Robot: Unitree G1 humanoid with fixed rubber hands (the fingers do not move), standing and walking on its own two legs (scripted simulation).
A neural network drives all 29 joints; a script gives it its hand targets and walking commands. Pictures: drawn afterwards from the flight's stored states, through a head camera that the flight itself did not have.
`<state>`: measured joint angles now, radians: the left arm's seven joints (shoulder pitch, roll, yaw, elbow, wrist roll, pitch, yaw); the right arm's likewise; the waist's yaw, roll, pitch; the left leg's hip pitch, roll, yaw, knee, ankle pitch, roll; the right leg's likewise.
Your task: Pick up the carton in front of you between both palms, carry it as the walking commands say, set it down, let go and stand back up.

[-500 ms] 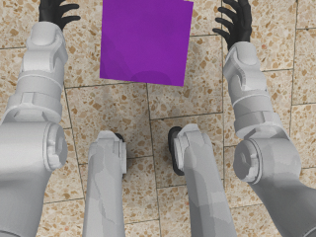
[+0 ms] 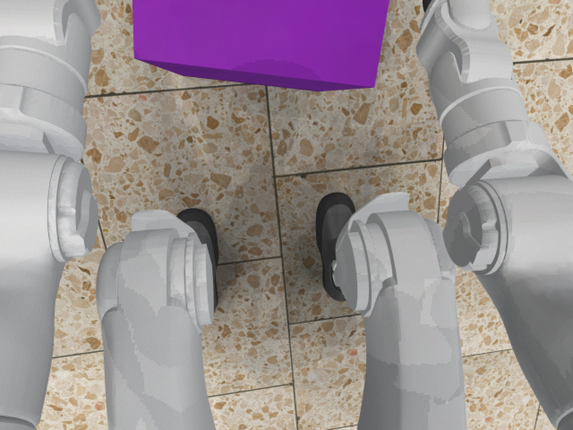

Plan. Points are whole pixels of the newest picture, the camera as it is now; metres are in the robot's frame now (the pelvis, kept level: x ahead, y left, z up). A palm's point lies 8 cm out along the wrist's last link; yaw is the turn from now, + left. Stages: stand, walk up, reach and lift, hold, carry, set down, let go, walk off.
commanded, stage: reach and lift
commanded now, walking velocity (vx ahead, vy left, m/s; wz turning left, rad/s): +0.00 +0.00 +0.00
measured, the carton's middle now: out of the picture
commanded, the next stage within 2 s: none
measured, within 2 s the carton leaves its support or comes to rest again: leaves its support in 0.68 s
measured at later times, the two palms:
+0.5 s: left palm out of the picture +0.57 +0.14 -0.18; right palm out of the picture +0.54 -0.16 -0.17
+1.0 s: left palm out of the picture +0.52 +0.15 -0.07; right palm out of the picture +0.51 -0.15 -0.05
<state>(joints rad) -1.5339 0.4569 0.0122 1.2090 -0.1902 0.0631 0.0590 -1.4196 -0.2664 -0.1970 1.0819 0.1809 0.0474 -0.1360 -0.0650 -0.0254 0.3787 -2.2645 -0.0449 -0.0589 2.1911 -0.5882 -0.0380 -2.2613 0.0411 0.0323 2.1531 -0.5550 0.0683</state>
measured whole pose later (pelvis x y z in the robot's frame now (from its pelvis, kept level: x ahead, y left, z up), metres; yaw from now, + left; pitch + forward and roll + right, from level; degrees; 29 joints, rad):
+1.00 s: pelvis -0.01 -0.01 +0.03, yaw +3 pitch +40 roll -1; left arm -1.28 0.19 0.21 0.94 0.05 0.34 0.10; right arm -1.15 -0.02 -0.52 0.69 -0.06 0.29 -0.12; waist -0.07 -0.03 0.03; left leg -2.23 -0.12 -0.09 2.06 -0.54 -0.07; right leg -2.21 0.08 0.07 2.05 -0.54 0.08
